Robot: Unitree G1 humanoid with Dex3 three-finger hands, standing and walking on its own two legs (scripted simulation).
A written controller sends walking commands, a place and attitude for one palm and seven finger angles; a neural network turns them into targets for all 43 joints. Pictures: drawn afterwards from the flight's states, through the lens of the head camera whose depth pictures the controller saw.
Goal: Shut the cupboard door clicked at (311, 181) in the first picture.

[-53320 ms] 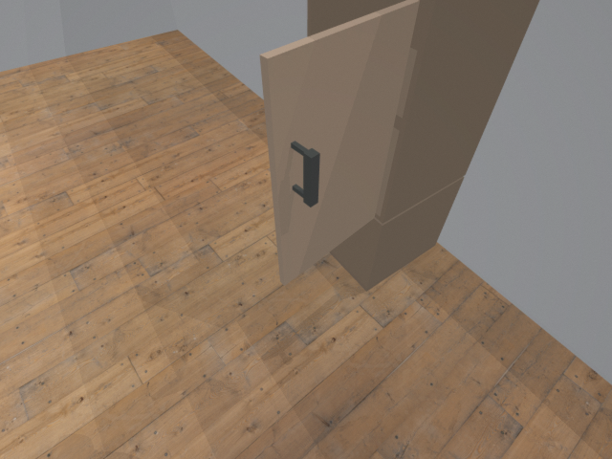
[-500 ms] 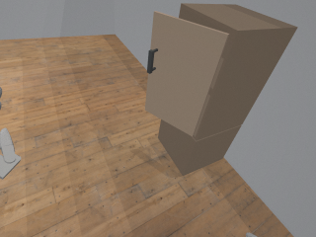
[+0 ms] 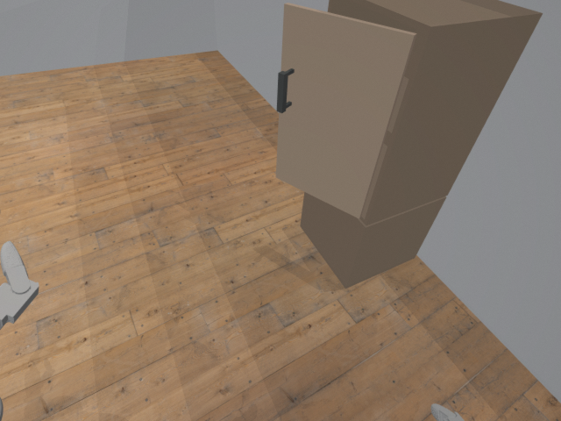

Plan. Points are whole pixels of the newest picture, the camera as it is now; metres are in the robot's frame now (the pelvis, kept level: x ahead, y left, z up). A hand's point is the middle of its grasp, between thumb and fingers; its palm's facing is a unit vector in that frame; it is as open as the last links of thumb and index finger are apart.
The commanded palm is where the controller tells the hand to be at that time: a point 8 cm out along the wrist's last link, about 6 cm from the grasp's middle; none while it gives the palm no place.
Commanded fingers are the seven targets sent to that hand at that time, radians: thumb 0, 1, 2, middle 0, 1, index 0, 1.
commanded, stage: stop stepping back and stand still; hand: left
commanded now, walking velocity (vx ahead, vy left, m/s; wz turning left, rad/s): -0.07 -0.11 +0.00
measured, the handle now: (286, 90) +1.01 +0.06 +0.03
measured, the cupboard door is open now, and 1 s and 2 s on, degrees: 27 27 27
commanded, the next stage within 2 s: let the arm hang, fingers relaxed in 1.26 s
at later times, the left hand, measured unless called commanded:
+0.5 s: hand (53, 269) +0.23 +0.28 +0.15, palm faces +0.42 -0.77 -0.48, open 7.4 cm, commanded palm +0.17 +0.32 +0.18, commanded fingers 0.00 0.90 0.90 -0.20 -0.30 -0.20 -0.30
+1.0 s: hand (14, 284) +0.21 +0.32 +0.15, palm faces +0.44 -0.79 -0.42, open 7.4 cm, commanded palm +0.15 +0.35 +0.18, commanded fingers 0.00 0.90 0.90 -0.20 -0.30 -0.20 -0.30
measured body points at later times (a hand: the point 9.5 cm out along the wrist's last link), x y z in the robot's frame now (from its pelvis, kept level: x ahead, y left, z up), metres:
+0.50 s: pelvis +0.03 +0.02 +0.00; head +0.05 +0.02 +0.45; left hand +0.20 +0.32 +0.18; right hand +0.20 -0.22 -0.09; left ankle +0.03 +0.15 -0.74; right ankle +0.00 -0.08 -0.74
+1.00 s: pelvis +0.01 +0.05 +0.00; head +0.02 +0.06 +0.45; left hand +0.18 +0.36 +0.17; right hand +0.17 -0.18 -0.08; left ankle +0.03 +0.15 -0.74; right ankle +0.00 -0.08 -0.74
